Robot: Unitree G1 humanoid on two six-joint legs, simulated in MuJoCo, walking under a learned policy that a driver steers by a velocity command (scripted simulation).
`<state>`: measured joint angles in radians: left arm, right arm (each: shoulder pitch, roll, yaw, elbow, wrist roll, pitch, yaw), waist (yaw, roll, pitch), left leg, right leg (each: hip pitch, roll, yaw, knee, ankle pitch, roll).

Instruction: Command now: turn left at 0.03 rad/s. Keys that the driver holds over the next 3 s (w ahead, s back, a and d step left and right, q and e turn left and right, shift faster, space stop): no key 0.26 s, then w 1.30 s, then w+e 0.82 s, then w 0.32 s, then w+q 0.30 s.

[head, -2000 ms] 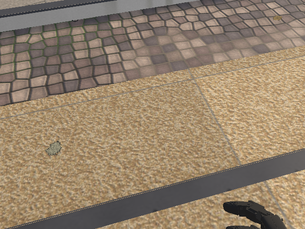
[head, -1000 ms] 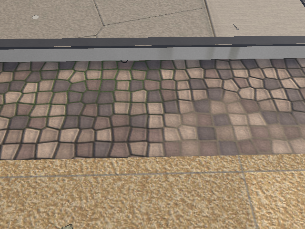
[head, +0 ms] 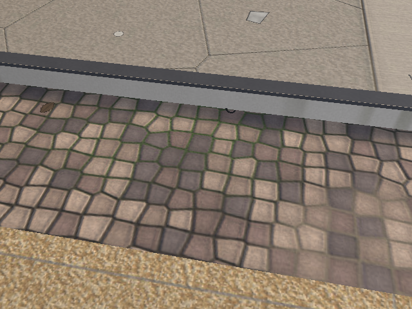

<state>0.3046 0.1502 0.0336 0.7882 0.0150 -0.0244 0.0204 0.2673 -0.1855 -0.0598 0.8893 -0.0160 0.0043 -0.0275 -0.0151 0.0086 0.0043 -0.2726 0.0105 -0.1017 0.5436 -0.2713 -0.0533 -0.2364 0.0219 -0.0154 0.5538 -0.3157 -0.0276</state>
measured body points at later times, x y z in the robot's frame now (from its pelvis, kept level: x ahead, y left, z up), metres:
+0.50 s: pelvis +0.06 +0.02 +0.01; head +0.06 +0.03 +0.46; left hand +0.04 +0.28 -0.14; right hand +0.16 -0.24 -0.12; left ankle +0.08 +0.14 -0.71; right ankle -0.01 -0.10 -0.73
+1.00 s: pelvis +0.27 +0.05 +0.00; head +0.29 +0.06 +0.45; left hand +0.50 +0.27 -0.09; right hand +0.18 -0.19 -0.13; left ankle +0.12 +0.15 -0.73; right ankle +0.47 -0.10 -0.69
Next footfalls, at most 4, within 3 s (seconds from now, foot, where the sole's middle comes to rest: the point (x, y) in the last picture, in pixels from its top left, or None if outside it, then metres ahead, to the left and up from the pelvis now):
0.58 left None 0.16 0.15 -0.77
1.10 right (240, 307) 0.53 -0.08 -0.77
1.66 left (171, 223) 0.84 0.16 -0.77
2.16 right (240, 180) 1.04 -0.11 -0.77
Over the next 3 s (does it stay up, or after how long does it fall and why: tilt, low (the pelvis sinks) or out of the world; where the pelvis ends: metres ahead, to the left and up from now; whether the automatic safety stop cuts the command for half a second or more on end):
stays up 1.34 -0.16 0.01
